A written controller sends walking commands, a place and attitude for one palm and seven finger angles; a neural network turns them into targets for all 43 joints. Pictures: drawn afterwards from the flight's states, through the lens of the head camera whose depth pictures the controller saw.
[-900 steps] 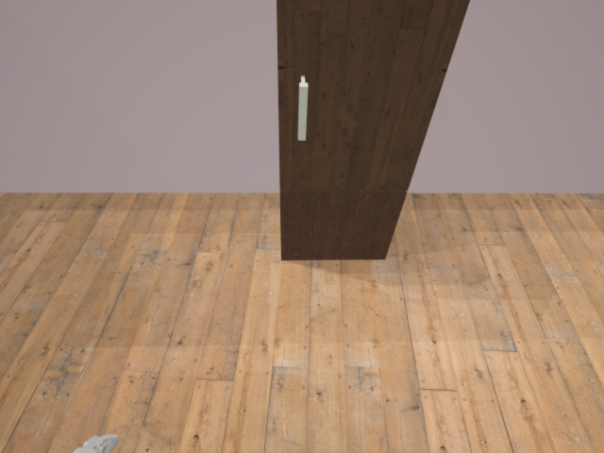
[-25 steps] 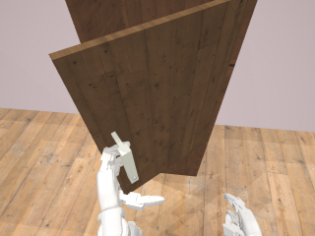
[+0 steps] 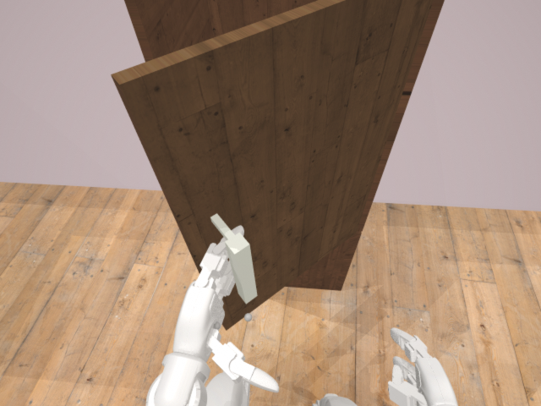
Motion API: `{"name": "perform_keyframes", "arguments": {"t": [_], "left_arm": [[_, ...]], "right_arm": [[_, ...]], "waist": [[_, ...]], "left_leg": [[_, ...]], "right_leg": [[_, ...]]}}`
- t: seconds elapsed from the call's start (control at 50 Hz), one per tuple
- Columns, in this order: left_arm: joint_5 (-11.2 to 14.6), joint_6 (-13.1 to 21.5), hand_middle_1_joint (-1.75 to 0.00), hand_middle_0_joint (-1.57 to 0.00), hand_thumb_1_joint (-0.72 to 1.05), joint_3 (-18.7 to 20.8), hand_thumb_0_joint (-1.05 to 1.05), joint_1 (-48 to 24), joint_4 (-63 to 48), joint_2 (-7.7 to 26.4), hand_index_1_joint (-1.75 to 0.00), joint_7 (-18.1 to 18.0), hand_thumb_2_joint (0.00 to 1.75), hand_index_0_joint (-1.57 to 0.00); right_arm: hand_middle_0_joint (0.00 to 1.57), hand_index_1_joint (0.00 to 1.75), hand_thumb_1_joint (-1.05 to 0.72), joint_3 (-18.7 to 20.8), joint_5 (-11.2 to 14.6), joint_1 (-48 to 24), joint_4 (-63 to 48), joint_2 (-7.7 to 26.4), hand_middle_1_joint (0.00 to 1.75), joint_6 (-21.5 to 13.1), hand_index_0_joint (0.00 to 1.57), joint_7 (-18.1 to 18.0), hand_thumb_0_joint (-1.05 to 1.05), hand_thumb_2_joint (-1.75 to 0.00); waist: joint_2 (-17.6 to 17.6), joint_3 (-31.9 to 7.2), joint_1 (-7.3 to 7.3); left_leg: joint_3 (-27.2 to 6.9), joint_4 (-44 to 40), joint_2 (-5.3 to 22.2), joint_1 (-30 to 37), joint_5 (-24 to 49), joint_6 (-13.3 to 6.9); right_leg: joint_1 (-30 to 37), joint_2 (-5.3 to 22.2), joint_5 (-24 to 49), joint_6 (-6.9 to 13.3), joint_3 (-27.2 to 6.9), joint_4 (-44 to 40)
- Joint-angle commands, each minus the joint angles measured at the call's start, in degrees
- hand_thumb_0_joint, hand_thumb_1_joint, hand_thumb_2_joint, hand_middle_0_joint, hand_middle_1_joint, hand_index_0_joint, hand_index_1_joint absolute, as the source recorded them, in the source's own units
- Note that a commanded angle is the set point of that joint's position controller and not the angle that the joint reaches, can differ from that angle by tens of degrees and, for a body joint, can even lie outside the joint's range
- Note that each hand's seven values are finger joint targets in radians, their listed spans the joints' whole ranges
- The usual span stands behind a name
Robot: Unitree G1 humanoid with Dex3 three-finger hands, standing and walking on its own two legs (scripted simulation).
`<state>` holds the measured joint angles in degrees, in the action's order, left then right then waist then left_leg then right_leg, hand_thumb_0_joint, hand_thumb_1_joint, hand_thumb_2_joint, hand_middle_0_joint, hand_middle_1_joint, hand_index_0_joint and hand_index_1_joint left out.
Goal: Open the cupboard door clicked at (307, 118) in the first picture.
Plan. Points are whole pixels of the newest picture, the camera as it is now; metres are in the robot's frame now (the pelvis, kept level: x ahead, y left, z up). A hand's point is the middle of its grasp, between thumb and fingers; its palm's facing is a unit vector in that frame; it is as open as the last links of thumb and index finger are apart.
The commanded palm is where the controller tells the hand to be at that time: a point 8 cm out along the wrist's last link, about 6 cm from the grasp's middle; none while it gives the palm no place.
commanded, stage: slide the hand sideways off the handle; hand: left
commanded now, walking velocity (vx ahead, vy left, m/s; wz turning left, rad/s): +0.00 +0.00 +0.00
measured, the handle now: (234, 261) +0.31 +0.06 +0.06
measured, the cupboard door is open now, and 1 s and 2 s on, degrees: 43 43 43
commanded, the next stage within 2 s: draw the hand back to the body in 0.96 s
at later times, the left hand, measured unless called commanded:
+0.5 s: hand (214, 338) +0.20 +0.08 +0.07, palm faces -0.10 -0.99 +0.05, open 16.3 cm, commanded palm +0.18 +0.13 +0.06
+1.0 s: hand (174, 371) +0.17 +0.12 +0.06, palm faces -0.09 -1.00 +0.01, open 16.3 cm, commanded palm +0.15 +0.17 +0.06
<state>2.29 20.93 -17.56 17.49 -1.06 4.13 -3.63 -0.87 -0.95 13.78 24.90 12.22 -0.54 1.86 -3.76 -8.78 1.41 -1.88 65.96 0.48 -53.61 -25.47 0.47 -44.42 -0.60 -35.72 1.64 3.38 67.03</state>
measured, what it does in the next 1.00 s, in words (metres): stands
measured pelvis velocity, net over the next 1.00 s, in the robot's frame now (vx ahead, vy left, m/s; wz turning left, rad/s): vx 0.00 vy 0.00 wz -0.01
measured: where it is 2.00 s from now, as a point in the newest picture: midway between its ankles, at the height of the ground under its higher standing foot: outside the picture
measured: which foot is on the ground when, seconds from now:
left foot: down 0.00-1.00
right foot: down 0.00-1.00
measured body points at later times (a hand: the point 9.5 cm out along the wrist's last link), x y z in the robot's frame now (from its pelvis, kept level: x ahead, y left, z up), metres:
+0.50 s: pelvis +0.00 +0.01 -0.01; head +0.05 +0.01 +0.44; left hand +0.20 +0.13 +0.07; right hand +0.20 -0.20 -0.07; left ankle +0.07 +0.12 -0.65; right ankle -0.02 -0.10 -0.65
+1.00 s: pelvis +0.00 +0.00 -0.02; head +0.04 +0.00 +0.43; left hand +0.17 +0.18 +0.06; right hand +0.19 -0.22 -0.08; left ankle +0.07 +0.12 -0.65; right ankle -0.02 -0.10 -0.65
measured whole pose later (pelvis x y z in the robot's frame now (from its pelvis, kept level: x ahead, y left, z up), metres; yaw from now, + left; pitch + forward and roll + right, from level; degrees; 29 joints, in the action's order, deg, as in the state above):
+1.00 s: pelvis +0.00 +0.00 -0.02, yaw -1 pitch +15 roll -3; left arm 9.2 23.5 -5.1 37.9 -15.6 9.9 7.8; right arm 0.2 0.5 14.1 21.1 11.6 0.6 -1.0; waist -2.7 -10.6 -0.2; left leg -2.8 71.6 1.3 -58.5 -27.8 0.3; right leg -48.4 -1.6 -37.4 1.5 4.0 71.1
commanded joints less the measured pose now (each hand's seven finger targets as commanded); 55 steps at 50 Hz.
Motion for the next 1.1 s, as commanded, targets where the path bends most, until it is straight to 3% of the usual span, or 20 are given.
{"name": "perform_keyframes", "arguments": {"t": [0.0, 0.06, 0.08, 0.12, 0.2, 0.24, 0.26, 0.34, 0.52, 0.64, 0.68, 0.72, 0.82, 0.9, 0.94, 1.0, 1.02, 1.08], "left_arm": [[0.0, 3.7, -0.30, -0.15, -0.50, -1.1, 0.00, -4.1, -15.2, -5.3, -0.30, -1.7, 0.30, -0.15], [-3.5, 4.1, -0.30, -0.15, -0.50, -0.9, 0.00, -1.4, -14.8, -4.0, -0.30, -4.1, 0.30, -0.15], [-4.8, 4.0, -0.30, -0.15, -0.50, -0.1, 0.00, -0.4, -14.5, -2.6, -0.30, -4.6, 0.30, -0.15], [-6.3, 4.0, -0.30, -0.15, -0.50, 0.1, 0.00, 0.7, -14.5, -1.8, -0.30, -4.8, 0.30, -0.15], [-4.5, 3.7, -0.30, -0.15, -0.50, 0.8, 0.00, 5.0, -18.9, -1.2, -0.30, -3.7, 0.30, -0.15], [-2.7, 3.6, -0.30, -0.15, -0.50, 1.2, 0.00, 6.2, -21.0, -1.1, -0.30, -2.8, 0.30, -0.15], [-2.0, 3.6, -0.30, -0.15, -0.50, 1.1, 0.00, 4.9, -21.9, -0.9, -0.30, -2.5, 0.30, -0.15], [-0.7, 5.3, -0.30, -0.15, -0.50, 1.4, 0.00, 7.8, -22.7, -0.7, -0.30, -0.7, 0.30, -0.15], [-1.5, 5.8, -0.30, -0.15, -0.50, 1.9, 0.00, 16.1, -25.0, 1.3, -0.30, 2.0, 0.30, -0.15], [0.9, 6.0, -0.30, -0.15, -0.50, 7.3, 0.00, 19.2, -27.4, 4.5, -0.30, 3.8, 0.30, -0.15], [2.2, 6.4, -0.30, -0.15, -0.50, 8.5, 0.00, 20.7, -28.5, 5.3, -0.30, 4.9, 0.30, -0.15], [3.2, 6.9, -0.30, -0.15, -0.50, 8.6, 0.00, 19.9, -28.6, 5.2, -0.30, 6.3, 0.30, -0.15], [5.7, 7.2, -0.30, -0.15, -0.50, 12.1, 0.00, 21.0, -26.1, 7.3, -0.30, 10.0, 0.30, -0.15], [7.2, 6.7, -0.30, -0.15, -0.50, 14.3, 0.00, 22.6, -26.7, 8.5, -0.30, 12.1, 0.30, -0.15], [7.8, 6.9, -0.30, -0.15, -0.50, 13.0, 0.00, 20.4, -28.7, 7.7, -0.30, 12.4, 0.30, -0.15], [8.2, 7.2, -0.30, -0.15, -0.50, 12.8, 0.00, 20.8, -29.4, 7.6, -0.30, 12.0, 0.30, -0.15], [8.0, 6.9, -0.30, -0.15, -0.50, 12.5, 0.00, 19.4, -28.7, 7.5, -0.30, 11.8, 0.30, -0.15], [7.6, 6.2, -0.30, -0.15, -0.50, 16.1, 0.00, 19.9, -30.8, 11.2, -0.30, 10.5, 0.30, -0.15]], "right_arm": [[0.20, 0.30, -0.90, 2.2, 0.6, -4.9, -11.8, 5.0, 0.30, -2.9, 0.20, -0.7, 0.00, -0.90], [0.20, 0.30, -0.90, 2.3, 0.1, -4.3, -12.2, 5.0, 0.30, -2.3, 0.20, -0.2, 0.00, -0.90], [0.20, 0.30, -0.90, 2.4, -0.1, -4.3, -12.3, 5.2, 0.30, -2.0, 0.20, 0.0, 0.00, -0.90], [0.20, 0.30, -0.90, 2.3, -0.1, -4.2, -12.6, 5.0, 0.30, -1.4, 0.20, 0.3, 0.00, -0.90], [0.20, 0.30, -0.90, 2.0, 0.3, -4.3, -14.2, 4.7, 0.30, -0.6, 0.20, 0.3, 0.00, -0.90], [0.20, 0.30, -0.90, 1.9, 0.5, -4.3, -14.7, 4.8, 0.30, -0.3, 0.20, 0.1, 0.00, -0.90], [0.20, 0.30, -0.90, 1.8, 0.6, -4.2, -14.7, 5.0, 0.30, -0.4, 0.20, -0.2, 0.00, -0.90], [0.20, 0.30, -0.90, 1.9, 0.6, -3.5, -14.2, 5.2, 0.30, -1.2, 0.20, -0.6, 0.00, -0.90], [0.20, 0.30, -0.90, 2.6, 0.6, -3.1, -15.8, 5.1, 0.30, -1.2, 0.20, -0.2, 0.00, -0.90], [0.20, 0.30, -0.90, 3.0, 0.8, -3.4, -15.6, 4.7, 0.30, -0.8, 0.20, -1.1, 0.00, -0.90], [0.20, 0.30, -0.90, 3.1, 1.1, -3.7, -15.5, 4.7, 0.30, -0.9, 0.20, -1.5, 0.00, -0.90], [0.20, 0.30, -0.90, 3.2, 1.3, -3.6, -15.0, 4.8, 0.30, -1.2, 0.20, -1.8, 0.00, -0.90], [0.20, 0.30, -0.90, 3.5, 1.5, -3.7, -13.8, 4.9, 0.30, -1.6, 0.20, -2.9, 0.00, -0.90], [0.20, 0.30, -0.90, 3.7, 1.8, -4.6, -13.9, 4.9, 0.30, -1.8, 0.20, -3.4, 0.00, -0.90], [0.20, 0.30, -0.90, 3.6, 1.8, -4.2, -14.1, 5.1, 0.30, -2.4, 0.20, -3.5, 0.00, -0.90], [0.20, 0.30, -0.90, 3.7, 1.7, -4.2, -14.1, 5.1, 0.30, -2.9, 0.20, -3.7, 0.00, -0.90], [0.20, 0.30, -0.90, 3.6, 1.7, -4.0, -13.9, 5.2, 0.30, -3.0, 0.20, -3.7, 0.00, -0.90], [0.20, 0.30, -0.90, 4.0, 1.8, -4.0, -14.0, 5.3, 0.30, -2.6, 0.20, -4.1, 0.00, -0.90]], "waist": [[7.5, -10.8, 0.55], [7.6, -10.1, 0.54], [6.4, -10.3, -0.21], [6.5, -9.8, -0.35], [3.1, -11.6, -1.66], [3.4, -10.8, -1.27], [4.3, -9.9, -0.33], [4.6, -9.2, 0.30], [3.5, -10.7, -0.59], [4.6, -11.8, -1.41], [3.4, -11.7, -1.85], [4.0, -10.6, -0.70], [5.4, -8.6, -0.40], [2.3, -8.9, -1.55], [1.8, -9.4, -0.88], [1.6, -10.0, -1.03], [2.5, -8.8, -0.24], [2.3, -10.2, -1.73]], "left_leg": [[-0.9, -8.0, -0.7, 14.9, 4.0, -2.2], [-0.8, -7.5, -0.6, 13.4, 4.2, -2.1], [-1.0, -7.5, -0.6, 12.9, 4.5, -2.1], [-0.7, -7.5, -0.6, 12.6, 4.0, -2.0], [-0.1, -8.4, -0.8, 14.4, 5.0, -1.8], [-0.1, -8.8, -0.7, 14.5, 4.3, -1.8], [-0.3, -8.5, -0.7, 14.2, 3.6, -2.0], [-1.0, -7.6, -0.5, 13.8, 4.5, -2.0], [-1.3, -6.5, -0.5, 13.3, 7.5, -1.9], [-0.5, -5.2, -0.9, 11.9, 7.7, -2.0], [-0.5, -5.1, -0.9, 11.4, 8.2, -2.1], [-0.4, -4.4, -0.8, 11.1, 7.8, -2.2], [-0.4, -2.9, -0.9, 7.6, 5.2, -2.2], [-0.2, -3.1, -0.9, 7.7, 5.0, -2.1], [-0.5, -3.2, -0.9, 8.4, 4.7, -2.3], [-0.9, -3.1, -0.7, 8.2, 4.3, -2.4], [-1.0, -3.0, -0.6, 7.7, 3.3, -2.4], [-1.1, -4.4, -0.4, 8.6, 2.8, -2.4]], "right_leg": [[-2.4, -0.3, 11.8, 0.0, -1.6, -13.5], [-4.1, -0.2, 11.9, 0.1, -1.3, -11.8], [-3.9, -0.2, 12.0, 0.4, -1.4, -11.1], [-4.6, -0.2, 11.6, 0.4, -1.6, -10.8], [-2.4, -0.5, 13.0, 0.8, -1.6, -11.1], [-2.3, -0.8, 12.5, 0.6, -1.4, -11.7], [-2.7, -0.9, 12.0, 0.3, -1.4, -12.2], [-4.1, -1.2, 13.0, 0.2, -0.9, -11.1], [-4.7, -1.0, 16.0, 0.2, -0.4, -8.2], [-2.8, -1.4, 17.5, 0.0, -1.2, -8.5], [-1.9, -1.5, 17.9, 0.1, -1.3, -8.6], [-3.3, -1.5, 18.2, -0.4, -1.3, -8.9], [-3.5, -1.2, 16.3, -0.9, -2.9, -10.0], [-3.7, -1.3, 14.1, -0.5, -3.2, -9.9], [-4.6, -1.4, 13.3, -0.5, -2.6, -9.6], [-5.2, -1.6, 12.0, -0.4, -2.3, -9.3], [-6.2, -1.6, 10.9, -0.5, -2.2, -9.6], [-4.7, -1.9, 8.9, -0.2, -2.2, -10.3]]}}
